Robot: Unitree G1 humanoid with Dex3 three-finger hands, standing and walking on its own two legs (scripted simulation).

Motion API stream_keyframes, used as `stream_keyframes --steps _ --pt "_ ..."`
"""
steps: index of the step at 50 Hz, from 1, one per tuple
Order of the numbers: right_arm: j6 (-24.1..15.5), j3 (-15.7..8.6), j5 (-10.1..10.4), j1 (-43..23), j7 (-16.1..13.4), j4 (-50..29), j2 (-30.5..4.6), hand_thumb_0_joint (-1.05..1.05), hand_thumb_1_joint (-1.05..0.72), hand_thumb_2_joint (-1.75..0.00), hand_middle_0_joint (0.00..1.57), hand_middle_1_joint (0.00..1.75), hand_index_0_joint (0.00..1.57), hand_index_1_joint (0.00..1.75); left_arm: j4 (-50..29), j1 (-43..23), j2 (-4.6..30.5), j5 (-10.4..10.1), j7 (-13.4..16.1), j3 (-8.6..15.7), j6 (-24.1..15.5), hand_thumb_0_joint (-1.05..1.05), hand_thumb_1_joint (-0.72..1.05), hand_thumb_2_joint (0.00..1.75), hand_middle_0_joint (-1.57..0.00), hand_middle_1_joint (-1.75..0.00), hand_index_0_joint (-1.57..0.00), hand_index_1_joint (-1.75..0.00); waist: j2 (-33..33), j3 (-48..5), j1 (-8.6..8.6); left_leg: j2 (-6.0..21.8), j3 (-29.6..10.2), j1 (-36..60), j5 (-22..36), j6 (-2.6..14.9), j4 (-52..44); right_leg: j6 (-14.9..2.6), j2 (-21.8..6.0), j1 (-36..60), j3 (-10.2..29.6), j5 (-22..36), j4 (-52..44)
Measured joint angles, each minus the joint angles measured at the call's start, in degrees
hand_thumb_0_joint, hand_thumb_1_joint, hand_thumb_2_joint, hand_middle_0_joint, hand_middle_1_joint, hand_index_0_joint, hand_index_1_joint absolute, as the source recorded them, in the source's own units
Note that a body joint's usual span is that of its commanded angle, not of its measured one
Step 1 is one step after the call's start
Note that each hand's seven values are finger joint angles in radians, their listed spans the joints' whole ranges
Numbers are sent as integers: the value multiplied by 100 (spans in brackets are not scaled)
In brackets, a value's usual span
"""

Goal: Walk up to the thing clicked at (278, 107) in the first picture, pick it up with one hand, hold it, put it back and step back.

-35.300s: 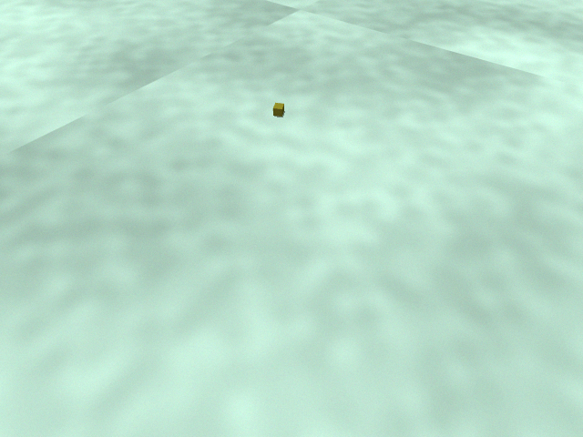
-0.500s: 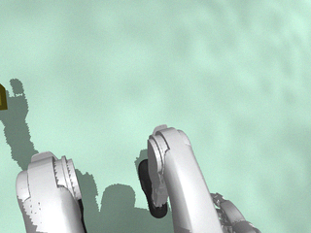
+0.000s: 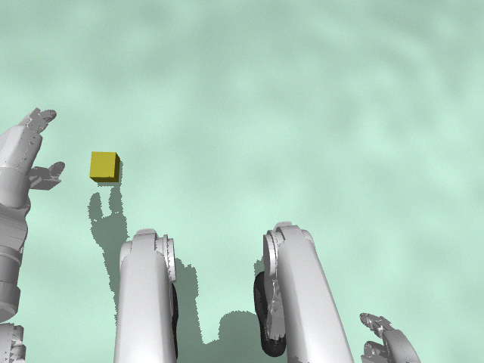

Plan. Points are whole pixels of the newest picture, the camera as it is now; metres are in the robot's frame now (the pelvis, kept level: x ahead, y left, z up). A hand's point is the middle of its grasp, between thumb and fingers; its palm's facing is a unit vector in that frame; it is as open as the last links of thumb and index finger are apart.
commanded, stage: home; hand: left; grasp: from above
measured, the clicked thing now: (105, 167) +0.50 +0.30 -0.40
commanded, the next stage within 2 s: none
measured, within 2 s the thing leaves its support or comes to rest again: neither
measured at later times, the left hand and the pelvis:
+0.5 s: hand (4, 263) +0.27 +0.23 +0.10, palm faces +0.11 -0.95 -0.30, open 7.4 cm; pelvis +0.02 -0.01 +0.19, yaw +6 degrees
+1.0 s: hand out of the picture +0.21 +0.19 +0.25, palm faces +0.19 -0.96 -0.20, open 7.4 cm; pelvis +0.07 -0.01 +0.29, yaw +8 degrees
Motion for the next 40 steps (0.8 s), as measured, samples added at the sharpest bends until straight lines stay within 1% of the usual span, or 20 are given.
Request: stream_keyframes --steps 3,6,9,14,17,24,28,32,35,40 --pt "-113 -119 61 -253 -102 -70 -19 1 -90 -89 21 30 20 30 -231 411 -241 -451 124 -127 138 0 64 81 -21 -31 -21 -31 -44 -125 96 11 38 503 77 -12 -411 -31 -18 478 -2 80 -389" --pt "-272 -170 124 -456 -186 -191 16 1 -90 -89 20 30 20 30 -438 828 -511 -878 237 -275 424 0 72 83 -21 -30 -21 -30 -51 -203 169 26 69 1049 161 -20 -858 -46 -30 1005 -10 175 -826" --pt "-442 -123 190 -597 -263 -278 93 1 -90 -89 20 30 20 30 -604 1231 -801 -1349 333 -411 715 1 78 85 -21 -29 -21 -30 -54 -242 212 39 101 1632 249 -31 -1337 -69 -43 1570 -19 269 -1291" --pt "-681 36 274 -627 -417 -366 278 1 -90 -89 20 30 20 30 -1015 1925 -1237 -2106 509 -521 1121 1 84 87 -21 -29 -21 -30 -73 -299 235 60 146 2583 369 -54 -2108 -105 -56 2492 -34 397 -2039" --pt "-794 127 306 -564 -518 -365 385 1 -90 -89 21 30 21 30 -1241 2272 -1448 -2459 626 -524 1293 1 86 88 -21 -30 -21 -30 -70 -306 221 61 168 3132 433 -64 -2540 -116 -70 3033 -45 458 -2461" --pt "-966 270 369 -219 -785 -289 541 1 -90 -89 21 30 21 30 -1802 3003 -1843 -3142 827 -396 1752 1 89 89 -21 -30 -21 -30 -11 -237 183 88 208 4428 582 -84 -3567 -135 -70 4325 -75 631 -3507" --pt "-1077 308 384 76 -979 -215 562 1 -90 -89 21 30 21 30 -2179 3517 -2032 -3441 863 -361 1961 1 89 90 -21 -30 -21 -30 24 -216 174 114 239 5197 680 -89 -4194 -147 -56 5092 -84 754 -4157" --pt "-1202 281 373 356 -1151 -202 549 1 -90 -89 21 30 21 30 -2569 4064 -2181 -3605 852 -393 2089 1 90 90 -21 -30 -21 -30 60 -196 164 132 278 5931 786 -87 -4792 -155 -47 5823 -83 879 -4773" --pt "-1297 237 350 532 -1249 -239 528 2 -90 -89 21 30 21 30 -2892 4470 -2271 -3657 828 -454 2153 1 90 90 -21 -30 -21 -30 82 -176 169 141 309 6441 871 -86 -5210 -159 -44 6329 -77 977 -5203" --pt "-1441 160 313 729 -1366 -339 495 2 -90 -89 21 30 21 30 -3504 5140 -2389 -3663 789 -588 2240 1 90 90 -21 -30 -20 -30 125 -200 218 151 363 7156 998 -85 -5806 -165 -40 7034 -56 1122 -5809"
